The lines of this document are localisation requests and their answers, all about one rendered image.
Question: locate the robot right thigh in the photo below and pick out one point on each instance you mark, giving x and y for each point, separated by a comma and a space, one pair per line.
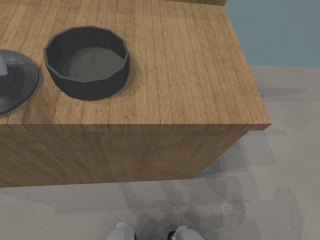
186, 234

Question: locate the robot thigh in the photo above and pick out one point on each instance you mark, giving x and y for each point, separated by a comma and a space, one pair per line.
186, 234
121, 233

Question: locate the robot left thigh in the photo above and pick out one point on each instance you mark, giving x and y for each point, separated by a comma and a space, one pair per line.
121, 233

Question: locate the table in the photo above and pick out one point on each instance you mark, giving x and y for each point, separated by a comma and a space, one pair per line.
189, 96

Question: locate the lid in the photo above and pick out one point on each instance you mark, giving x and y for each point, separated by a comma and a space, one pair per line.
20, 82

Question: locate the pot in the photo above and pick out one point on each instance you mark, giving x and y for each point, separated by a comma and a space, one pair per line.
88, 63

